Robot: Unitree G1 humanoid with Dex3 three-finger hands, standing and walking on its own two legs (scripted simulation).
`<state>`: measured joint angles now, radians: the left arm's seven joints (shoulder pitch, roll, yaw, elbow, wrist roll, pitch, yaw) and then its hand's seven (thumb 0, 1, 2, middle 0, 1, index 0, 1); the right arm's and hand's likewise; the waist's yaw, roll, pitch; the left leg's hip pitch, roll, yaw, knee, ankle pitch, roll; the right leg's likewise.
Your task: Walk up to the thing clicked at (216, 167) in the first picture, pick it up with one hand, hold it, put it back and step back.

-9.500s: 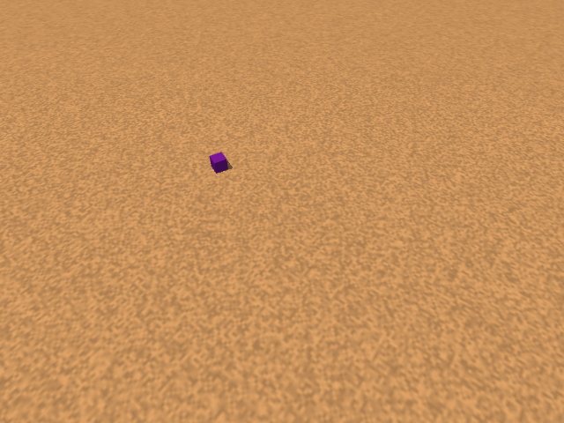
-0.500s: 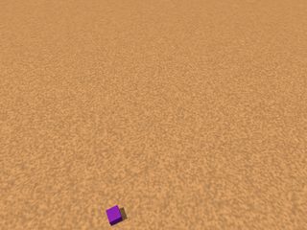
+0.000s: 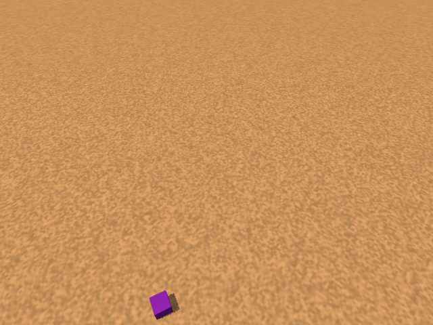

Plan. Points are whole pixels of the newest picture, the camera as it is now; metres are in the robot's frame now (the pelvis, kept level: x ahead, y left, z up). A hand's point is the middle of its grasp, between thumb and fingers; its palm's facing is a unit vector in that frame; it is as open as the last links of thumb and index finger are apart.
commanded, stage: stand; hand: left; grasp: from above
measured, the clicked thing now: (161, 304) +0.38 +0.25 -0.75
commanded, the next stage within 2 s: rise first in 0.66 s
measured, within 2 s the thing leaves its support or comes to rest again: neither
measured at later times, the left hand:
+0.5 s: hand out of the picture +0.06 +0.25 -0.16, palm faces -0.02 -0.94 -0.34, open 7.4 cm
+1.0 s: hand out of the picture +0.14 +0.25 -0.17, palm faces -0.01 -0.94 -0.34, open 8.9 cm
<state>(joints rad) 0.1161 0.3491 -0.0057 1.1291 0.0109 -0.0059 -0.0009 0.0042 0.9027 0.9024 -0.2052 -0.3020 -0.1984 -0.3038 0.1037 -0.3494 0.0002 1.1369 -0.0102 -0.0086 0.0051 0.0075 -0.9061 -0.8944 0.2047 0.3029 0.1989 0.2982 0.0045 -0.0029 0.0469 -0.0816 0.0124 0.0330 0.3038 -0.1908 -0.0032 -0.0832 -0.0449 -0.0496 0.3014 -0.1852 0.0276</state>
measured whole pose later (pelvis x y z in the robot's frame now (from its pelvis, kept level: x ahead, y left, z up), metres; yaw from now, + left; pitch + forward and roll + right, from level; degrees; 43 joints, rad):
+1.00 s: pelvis -0.03 +0.00 -0.02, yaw -1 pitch +6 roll +0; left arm -0.06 0.35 0.14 1.05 0.09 0.00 -0.02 0.01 0.48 0.91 -0.17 -0.71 -0.18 -0.70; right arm 0.21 -0.25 -0.02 0.79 0.02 -0.04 -0.02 0.01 -1.00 -0.92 0.20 0.30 0.20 0.30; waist -0.02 -0.03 0.03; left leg -0.42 0.03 0.03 0.60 -0.28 0.00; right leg -0.42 -0.04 -0.04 0.58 -0.26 0.02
